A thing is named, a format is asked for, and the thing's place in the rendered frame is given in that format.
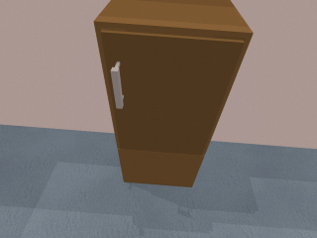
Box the cupboard door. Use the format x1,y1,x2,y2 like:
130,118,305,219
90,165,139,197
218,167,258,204
100,30,245,156

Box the handle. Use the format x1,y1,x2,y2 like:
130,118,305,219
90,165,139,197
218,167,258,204
110,61,124,109

